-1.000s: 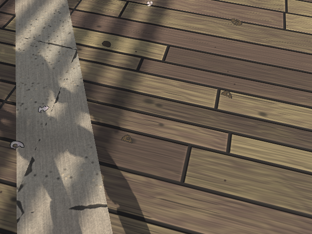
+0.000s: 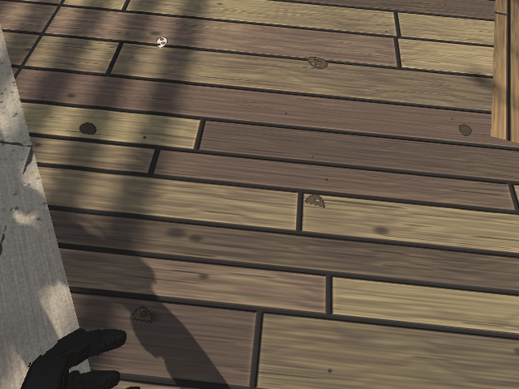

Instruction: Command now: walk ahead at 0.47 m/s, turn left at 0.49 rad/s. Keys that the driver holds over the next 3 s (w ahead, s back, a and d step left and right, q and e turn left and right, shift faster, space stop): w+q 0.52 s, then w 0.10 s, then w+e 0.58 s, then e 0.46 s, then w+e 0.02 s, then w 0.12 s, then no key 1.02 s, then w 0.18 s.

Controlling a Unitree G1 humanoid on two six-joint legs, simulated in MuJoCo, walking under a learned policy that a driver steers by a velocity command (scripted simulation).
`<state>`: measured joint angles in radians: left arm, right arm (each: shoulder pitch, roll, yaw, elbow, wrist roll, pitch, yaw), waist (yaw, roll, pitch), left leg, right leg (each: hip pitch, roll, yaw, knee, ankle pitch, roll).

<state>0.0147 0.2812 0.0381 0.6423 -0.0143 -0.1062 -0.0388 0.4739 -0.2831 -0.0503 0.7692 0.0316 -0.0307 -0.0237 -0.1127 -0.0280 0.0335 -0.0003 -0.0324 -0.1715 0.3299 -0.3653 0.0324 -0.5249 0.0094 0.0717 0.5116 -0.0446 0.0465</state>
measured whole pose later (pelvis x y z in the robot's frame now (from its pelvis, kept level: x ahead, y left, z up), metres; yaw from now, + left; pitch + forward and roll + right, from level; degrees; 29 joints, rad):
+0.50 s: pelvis +0.26 +0.02 -0.01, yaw +18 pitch +2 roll -3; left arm 0.33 0.32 0.08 0.84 -0.02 -0.08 -0.01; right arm 0.07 -0.29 -0.04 0.57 0.02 -0.02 0.05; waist 0.10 0.03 0.06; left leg -0.62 0.08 0.01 0.65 -0.08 0.05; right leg 0.11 -0.01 -0.22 0.26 -0.38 0.04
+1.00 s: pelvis +0.53 +0.14 +0.00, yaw +16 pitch +1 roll +2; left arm 0.15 0.27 0.03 0.76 -0.02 -0.06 -0.05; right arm 0.30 -0.29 -0.05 0.76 -0.01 -0.08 0.01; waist -0.06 -0.05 0.03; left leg 0.08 -0.07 0.13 0.20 -0.30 0.05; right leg -0.65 -0.08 0.02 0.63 0.09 0.00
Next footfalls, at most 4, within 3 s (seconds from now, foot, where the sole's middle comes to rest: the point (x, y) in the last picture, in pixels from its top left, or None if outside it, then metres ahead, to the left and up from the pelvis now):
0.06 right None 0.19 -0.13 -0.78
0.54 left None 0.43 0.19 -0.78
1.10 right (196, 272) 0.79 0.09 -0.78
1.54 left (128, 216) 1.00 0.29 -0.78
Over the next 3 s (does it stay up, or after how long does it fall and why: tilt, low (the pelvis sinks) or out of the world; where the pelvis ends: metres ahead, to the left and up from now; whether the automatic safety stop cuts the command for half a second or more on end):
stays up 0.95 0.18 -0.01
